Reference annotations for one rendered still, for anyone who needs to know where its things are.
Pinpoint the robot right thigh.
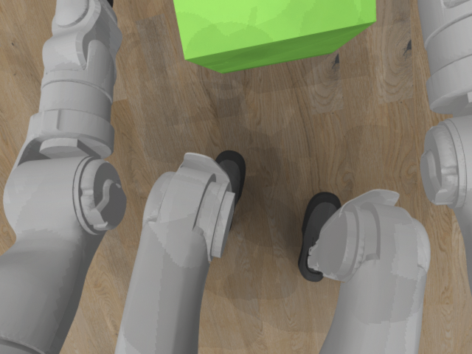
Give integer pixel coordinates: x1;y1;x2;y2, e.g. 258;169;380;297
319;202;427;354

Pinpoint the left robot upper arm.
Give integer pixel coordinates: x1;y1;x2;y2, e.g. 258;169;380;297
0;156;127;354

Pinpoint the left robot forearm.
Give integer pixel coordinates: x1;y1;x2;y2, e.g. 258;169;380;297
3;0;122;222

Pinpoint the carton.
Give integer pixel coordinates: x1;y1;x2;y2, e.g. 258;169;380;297
173;0;376;74

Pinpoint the right robot upper arm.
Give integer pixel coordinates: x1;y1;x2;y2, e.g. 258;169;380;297
420;115;472;296

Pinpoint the right robot forearm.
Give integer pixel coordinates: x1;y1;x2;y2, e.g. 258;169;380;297
417;0;472;118

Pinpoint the robot left shin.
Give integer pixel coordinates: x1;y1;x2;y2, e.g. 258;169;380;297
142;153;232;227

